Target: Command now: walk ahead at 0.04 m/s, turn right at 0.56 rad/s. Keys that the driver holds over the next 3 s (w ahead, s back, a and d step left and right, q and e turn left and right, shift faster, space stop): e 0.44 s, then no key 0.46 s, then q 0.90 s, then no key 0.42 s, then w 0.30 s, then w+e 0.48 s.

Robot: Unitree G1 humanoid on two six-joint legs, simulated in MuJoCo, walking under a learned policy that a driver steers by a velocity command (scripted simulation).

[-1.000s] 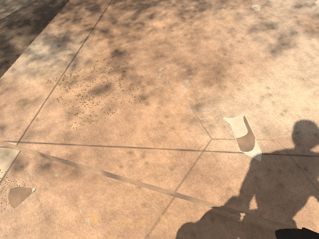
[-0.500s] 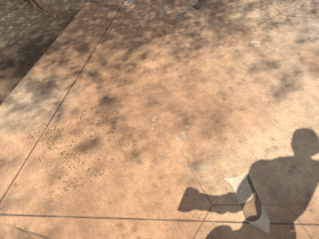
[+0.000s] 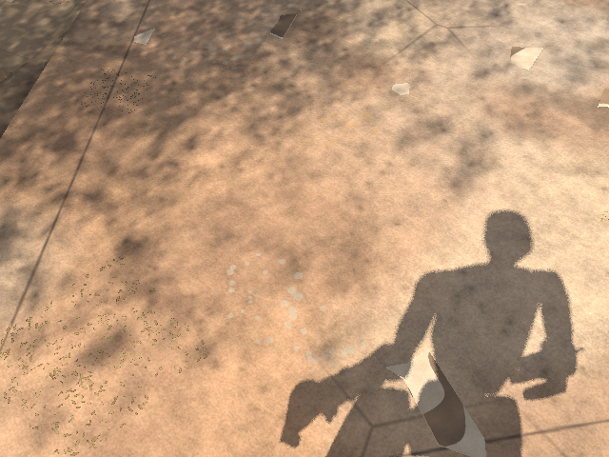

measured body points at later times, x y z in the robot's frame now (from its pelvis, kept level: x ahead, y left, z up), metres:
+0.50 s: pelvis -0.01 +0.04 +0.00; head +0.03 +0.04 +0.45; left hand +0.19 +0.26 -0.12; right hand +0.00 -0.25 -0.11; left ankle +0.01 +0.12 -0.74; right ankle -0.07 -0.08 -0.69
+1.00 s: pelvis -0.04 +0.01 +0.00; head -0.03 +0.00 +0.45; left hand +0.15 +0.19 -0.13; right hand -0.09 -0.25 -0.14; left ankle -0.03 +0.14 -0.74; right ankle -0.06 -0.06 -0.74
